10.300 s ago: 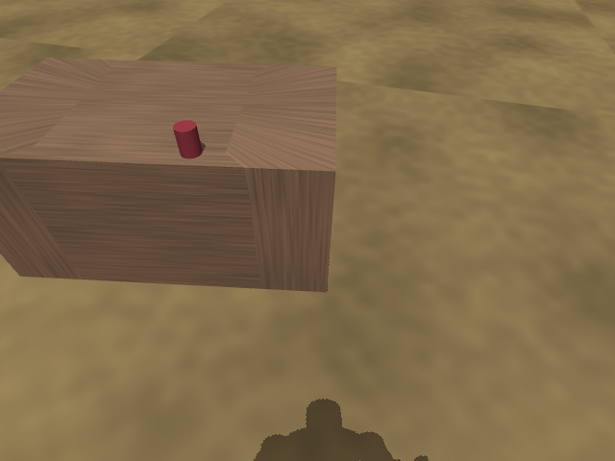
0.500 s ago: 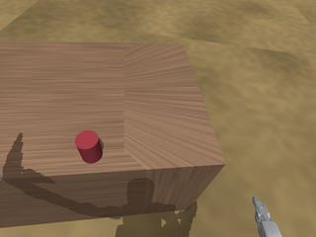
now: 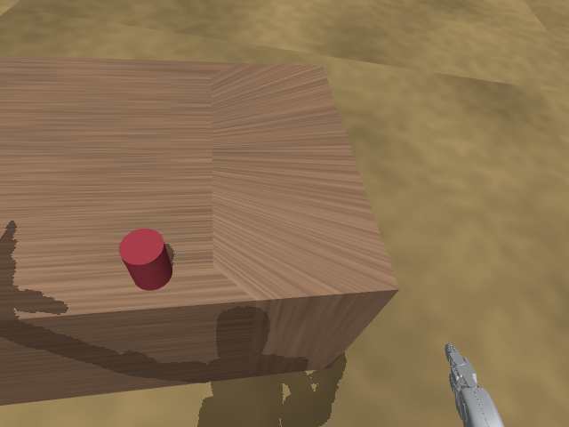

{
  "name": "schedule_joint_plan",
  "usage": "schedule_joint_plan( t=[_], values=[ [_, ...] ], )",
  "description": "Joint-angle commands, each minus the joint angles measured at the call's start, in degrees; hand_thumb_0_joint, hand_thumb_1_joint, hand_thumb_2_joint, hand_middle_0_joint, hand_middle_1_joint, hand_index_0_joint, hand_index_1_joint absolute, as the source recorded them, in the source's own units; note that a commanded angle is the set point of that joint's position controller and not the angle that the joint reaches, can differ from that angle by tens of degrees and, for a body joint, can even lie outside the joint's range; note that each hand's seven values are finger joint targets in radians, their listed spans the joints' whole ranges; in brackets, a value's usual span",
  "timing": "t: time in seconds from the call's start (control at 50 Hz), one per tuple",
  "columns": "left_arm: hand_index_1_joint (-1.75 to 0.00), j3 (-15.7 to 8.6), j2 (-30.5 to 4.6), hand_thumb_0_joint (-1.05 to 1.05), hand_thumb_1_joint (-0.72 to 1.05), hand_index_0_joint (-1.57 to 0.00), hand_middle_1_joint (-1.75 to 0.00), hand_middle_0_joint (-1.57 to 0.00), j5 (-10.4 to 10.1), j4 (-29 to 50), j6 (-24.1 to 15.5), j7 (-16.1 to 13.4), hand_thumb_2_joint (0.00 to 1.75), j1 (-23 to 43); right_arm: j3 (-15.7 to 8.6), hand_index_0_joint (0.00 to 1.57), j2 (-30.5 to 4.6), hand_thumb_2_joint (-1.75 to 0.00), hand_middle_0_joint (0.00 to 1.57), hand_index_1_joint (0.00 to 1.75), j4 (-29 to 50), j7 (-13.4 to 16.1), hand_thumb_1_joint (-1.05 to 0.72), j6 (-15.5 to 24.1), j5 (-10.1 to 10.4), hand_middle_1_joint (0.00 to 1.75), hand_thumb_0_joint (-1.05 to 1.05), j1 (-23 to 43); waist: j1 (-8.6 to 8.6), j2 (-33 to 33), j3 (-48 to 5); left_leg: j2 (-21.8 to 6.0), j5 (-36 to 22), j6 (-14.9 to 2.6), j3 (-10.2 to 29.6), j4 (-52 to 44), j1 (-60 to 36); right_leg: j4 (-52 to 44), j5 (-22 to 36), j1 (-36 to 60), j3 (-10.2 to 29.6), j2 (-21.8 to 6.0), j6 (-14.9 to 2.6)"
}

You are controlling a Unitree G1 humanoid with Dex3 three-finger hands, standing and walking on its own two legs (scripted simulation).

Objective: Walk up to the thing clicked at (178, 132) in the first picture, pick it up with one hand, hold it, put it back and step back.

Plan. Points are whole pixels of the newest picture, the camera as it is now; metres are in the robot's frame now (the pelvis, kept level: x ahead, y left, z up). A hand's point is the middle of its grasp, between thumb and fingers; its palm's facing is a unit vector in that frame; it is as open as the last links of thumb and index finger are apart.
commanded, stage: go down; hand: left
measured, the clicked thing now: (147, 260) +0.43 +0.19 -0.07
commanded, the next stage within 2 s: none
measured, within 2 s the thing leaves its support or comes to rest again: neither
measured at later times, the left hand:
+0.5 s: hand out of the picture +0.37 +0.38 +0.07, palm faces +0.20 -0.98 -0.04, open 17.5 cm
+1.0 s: hand out of the picture +0.37 +0.38 +0.07, palm faces +0.18 -0.98 -0.01, open 17.5 cm
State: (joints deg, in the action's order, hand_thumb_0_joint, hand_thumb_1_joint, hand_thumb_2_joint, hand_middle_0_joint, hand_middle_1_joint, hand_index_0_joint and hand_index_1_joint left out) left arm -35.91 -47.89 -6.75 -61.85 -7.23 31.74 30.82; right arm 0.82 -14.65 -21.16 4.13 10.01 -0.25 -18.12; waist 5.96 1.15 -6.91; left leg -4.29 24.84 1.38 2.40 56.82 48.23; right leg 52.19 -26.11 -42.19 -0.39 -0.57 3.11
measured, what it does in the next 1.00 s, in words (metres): stands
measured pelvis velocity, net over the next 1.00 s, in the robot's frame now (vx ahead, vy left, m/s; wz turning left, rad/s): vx -0.01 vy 0.01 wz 0.00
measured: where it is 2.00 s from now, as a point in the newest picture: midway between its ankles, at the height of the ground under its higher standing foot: outside the picture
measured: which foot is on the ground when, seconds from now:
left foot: down 0.00-1.00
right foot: down 0.00-1.00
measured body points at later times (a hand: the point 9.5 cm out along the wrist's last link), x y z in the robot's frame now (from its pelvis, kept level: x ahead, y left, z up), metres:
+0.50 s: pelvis +0.00 +0.01 +0.00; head +0.08 +0.05 +0.44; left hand +0.36 +0.43 +0.07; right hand +0.15 -0.25 -0.03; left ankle +0.02 +0.13 -0.68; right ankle -0.01 -0.16 -0.68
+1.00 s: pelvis -0.01 +0.01 -0.01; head +0.08 +0.06 +0.43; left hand +0.35 +0.44 +0.07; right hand +0.15 -0.26 -0.03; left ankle +0.02 +0.13 -0.68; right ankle -0.01 -0.16 -0.68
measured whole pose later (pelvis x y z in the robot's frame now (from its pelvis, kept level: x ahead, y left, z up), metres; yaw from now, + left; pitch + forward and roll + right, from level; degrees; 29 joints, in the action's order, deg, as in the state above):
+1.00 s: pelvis -0.01 +0.01 -0.01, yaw +0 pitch +17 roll -4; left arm -39.3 -45.3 -11.9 -57.2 -13.7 34.0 27.2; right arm 0.4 -15.4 -17.0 4.4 10.5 -0.5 -19.8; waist 6.7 1.8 -7.6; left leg -4.2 26.1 1.0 2.9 60.7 51.8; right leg 55.3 -27.1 -45.2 -0.6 -0.5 3.4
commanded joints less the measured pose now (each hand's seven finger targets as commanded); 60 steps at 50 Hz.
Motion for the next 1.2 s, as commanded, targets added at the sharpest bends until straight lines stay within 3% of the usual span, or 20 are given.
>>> schedule_joint_plan(
  t=[0.0,0.1,0.24,0.26,0.3,0.38,0.4,0.44,0.52,0.58,0.62,0.64,0.68,0.8,0.86,0.92,1.0,1.1,1.12,1.18],
  values=[
    [-0.08,-3.96,-24.22,0.0,-0.59,-0.05,-0.07,-0.06,-1.49,9.76,-3.47,0.36,0.08,16.22,-4.74,0.05,-9.78,-0.06,0.05,0.05,9.67,1.07,0.51,3.15,0.19,0.05,0.0,-0.44,-0.62,-11.36,-22.09,2.39,-23.04,-2.18,-1.15,-5.53,-20.75,-5.32,19.03,2.75,-1.66,1.14,-2.82],
    [-0.08,-2.57,-22.88,0.0,-0.59,-0.05,-0.07,-0.06,-1.47,8.77,-4.17,0.67,0.07,17.6,-4.7,0.05,-9.63,-0.06,0.05,0.05,10.59,0.97,0.52,3.15,0.11,0.05,0.0,-0.13,-0.18,-12.22,-19.89,2.54,-16.54,-1.94,-1.29,-5.99,-18.58,-5.39,14.08,0.3,-1.54,1.34,-3.04],
    [-0.08,-4.7,-23.33,0.0,-0.6,-0.06,-0.08,-0.06,-2.75,11.87,-5.23,0.29,0.07,15.58,-4.69,0.05,-9.73,-0.06,0.05,0.05,11.62,0.67,0.51,2.79,0.19,0.05,0.0,-2.28,-1.34,-13.73,-22.87,2.16,-20.23,-1.39,-0.75,-5.17,-20.46,-4.27,15.15,-0.02,-2.23,1.59,-3.24],
    [-0.09,-4.52,-22.38,0.0,-0.61,-0.06,-0.08,-0.07,-2.9,11.83,-5.22,0.39,0.07,14.56,-5.79,0.05,-10.85,-0.06,0.05,0.05,12.51,0.83,0.51,2.94,0.11,0.05,0.0,-2.55,-0.79,-12.86,-23.25,1.91,-21.64,-1.38,-0.55,-5.09,-20.86,-3.99,15.88,0.25,-2.52,1.72,-3.23],
    [-0.09,-4.86,-22.15,0.0,-0.58,-0.06,-0.08,-0.06,-2.92,14.69,-5.56,0.3,0.08,13.94,-4.84,0.05,-9.3,-0.06,0.05,0.05,10.54,0.52,0.51,2.84,0.13,0.05,0.0,-3.09,-1.96,-16.45,-23.25,1.65,-23.9,-0.67,-0.23,-5.54,-22.85,-3.37,15.78,-0.79,-2.73,1.73,-3.52],
    [-0.09,-5.35,-21.18,0.0,-0.56,-0.06,-0.08,-0.07,-3.47,16.65,-5.88,-0.45,0.07,12.48,-5.93,0.05,-10.77,-0.06,0.05,0.05,13.18,0.59,0.5,3.06,0.22,0.05,0.0,-0.73,-2.46,-15.61,-22.27,1.46,-21.02,-0.43,0.03,-6.87,-22.87,-3.7,13.17,-0.09,-3.01,2.0,-3.73],
    [-0.08,-5.29,-20.94,0.0,-0.55,-0.06,-0.07,-0.06,-3.82,18.01,-6.15,-0.27,0.07,13.4,-4.9,0.05,-9.43,-0.06,0.05,0.05,11.49,0.64,0.51,2.97,0.27,0.05,0.0,-1.21,-2.36,-16.15,-22.26,1.72,-20.67,-0.66,-0.37,-6.43,-21.83,-3.87,13.75,0.35,-2.72,1.82,-3.63],
    [-0.08,-6.67,-22.11,0.0,-0.55,-0.06,-0.08,-0.07,-4.29,18.33,-6.14,-0.37,0.06,12.74,-6.72,0.05,-11.1,-0.06,0.05,0.05,12.13,1.21,0.51,2.96,0.37,0.05,0.0,-1.69,-1.81,-14.1,-21.65,1.97,-19.57,-1.05,-0.67,-6.23,-20.83,-4.19,14.45,1.53,-2.42,1.74,-3.4],
    [-0.08,-4.98,-18.01,0.0,-0.57,-0.06,-0.07,-0.07,-4.87,14.87,-6.17,0.67,0.06,10.07,-5.3,0.05,-9.47,-0.06,0.05,0.05,10.63,1.17,0.5,3.13,0.48,0.05,0.0,-2.43,-1.1,-12.13,-18.69,1.95,-20.36,-1.37,-0.67,-5.8,-19.32,-3.87,14.99,-0.16,-2.51,1.81,-3.27],
    [-0.08,-4.07,-17.2,0.0,-0.57,-0.06,-0.07,-0.06,-5.15,13.87,-6.59,1.18,0.06,10.15,-5.11,0.05,-9.5,-0.06,0.05,0.05,10.95,1.13,0.51,3.35,0.45,0.05,0.0,-2.12,-0.75,-10.77,-17.09,2.42,-16.1,-1.78,-1.21,-5.67,-16.93,-4.08,13.14,-0.91,-2.12,1.7,-3.21],
    [-0.08,-3.9,-17.02,0.0,-0.58,-0.06,-0.07,-0.06,-5.36,14.4,-7.3,1.65,0.06,10.84,-5.34,0.05,-9.95,-0.06,0.05,0.05,12.53,1.03,0.51,3.53,0.32,0.05,0.0,-1.72,-0.48,-11.03,-18.38,2.37,-15.81,-1.59,-0.99,-5.66,-17.63,-3.7,12.79,-1.02,-2.3,1.71,-3.27],
    [-0.08,-3.94,-16.85,0.0,-0.59,-0.06,-0.07,-0.06,-5.58,14.85,-7.82,1.91,0.06,11.61,-4.0,0.05,-8.8,-0.06,0.05,0.05,12.8,0.83,0.51,3.67,0.24,0.05,0.0,-3.01,-0.43,-11.61,-18.59,2.17,-15.9,-1.41,-0.66,-5.68,-18.11,-3.42,12.43,-1.23,-2.59,1.83,-3.32],
    [-0.08,-5.34,-19.02,0.0,-0.58,-0.06,-0.08,-0.06,-5.9,16.25,-8.52,2.14,0.06,12.14,-5.74,0.05,-10.33,-0.06,0.05,0.05,12.08,1.05,0.51,3.5,0.14,0.05,0.0,-4.49,-0.08,-12.87,-21.37,2.05,-19.6,-1.32,-0.36,-4.94,-20.33,-3.03,14.4,-1.21,-2.66,1.68,-3.25],
    [-0.08,-7.74,-21.86,0.0,-0.56,-0.06,-0.07,-0.06,-5.95,18.55,-9.92,1.73,0.06,13.31,-7.21,0.05,-12.06,-0.06,0.05,0.05,11.65,1.15,0.5,3.6,-0.05,0.05,0.0,-3.03,-1.24,-16.35,-21.94,1.73,-18.61,-0.54,0.57,-5.48,-21.86,-2.2,11.75,-3.04,-2.87,1.7,-3.61],
    [-0.07,-7.1,-20.73,0.0,-0.53,-0.06,-0.06,-0.06,-5.95,19.03,-10.02,1.86,0.06,13.53,-6.22,0.05,-10.99,-0.06,0.05,0.05,12.56,1.19,0.51,3.86,-0.05,0.05,0.0,-1.76,-1.13,-16.7,-21.3,1.77,-17.42,-0.5,0.47,-5.76,-21.63,-2.43,11.29,-2.97,-2.85,1.86,-3.66],
    [-0.07,-5.27,-15.94,0.0,-0.55,-0.06,-0.07,-0.06,-6.52,13.68,-9.24,2.42,0.06,8.65,-4.1,0.05,-9.05,-0.06,0.05,0.05,12.72,0.9,0.51,3.87,0.04,0.05,0.0,-1.49,-1.2,-14.98,-19.37,1.97,-16.7,-0.72,-0.03,-5.59,-19.27,-2.53,11.36,-2.63,-2.9,1.92,-3.74],
    [-0.08,-7.18,-18.67,0.0,-0.59,-0.06,-0.07,-0.06,-7.36,13.75,-9.19,2.97,0.06,7.7,-4.02,0.05,-9.82,-0.06,0.05,0.05,13.2,0.87,0.51,3.62,0.03,0.05,0.0,-3.65,-1.6,-13.25,-20.43,1.94,-18.52,-0.88,0.21,-4.98,-17.97,-2.35,12.31,-1.81,-3.18,2.03,-3.68],
    [-0.08,-7.66,-18.48,0.0,-0.61,-0.06,-0.08,-0.06,-8.47,18.79,-10.84,3.11,0.05,10.82,-4.62,0.05,-9.93,-0.06,0.05,0.05,13.53,1.07,0.5,3.71,-0.01,0.05,0.0,-2.78,-1.4,-12.51,-21.69,2.44,-17.65,-1.32,-0.6,-3.95,-18.01,-2.44,13.57,-0.78,-2.36,1.66,-3.2],
    [-0.08,-7.75,-18.48,0.0,-0.6,-0.06,-0.08,-0.06,-8.51,19.48,-11.16,3.13,0.05,11.15,-5.84,0.05,-11.03,-0.06,0.05,0.05,14.22,1.24,0.5,3.83,0.0,0.05,0.0,-2.52,-0.86,-12.02,-22.16,2.33,-17.78,-1.31,-0.63,-3.95,-19.1,-2.56,13.79,-1.04,-2.34,1.73,-3.11],
    [-0.09,-7.43,-16.59,0.0,-0.6,-0.06,-0.08,-0.06,-8.54,17.49,-11.24,3.25,0.06,8.32,-5.56,0.05,-10.93,-0.06,0.05,0.05,13.3,1.25,0.5,3.6,-0.08,0.05,0.0,-3.02,-0.96,-12.97,-21.91,2.06,-21.2,-0.9,0.01,-3.91,-20.35,-1.58,14.75,-1.84,-2.71,1.71,-3.33]
  ],
)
